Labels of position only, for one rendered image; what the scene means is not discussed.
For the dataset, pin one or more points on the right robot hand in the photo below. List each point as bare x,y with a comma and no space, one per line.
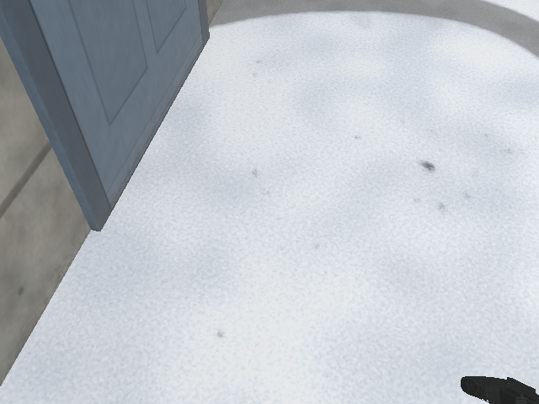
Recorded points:
499,391

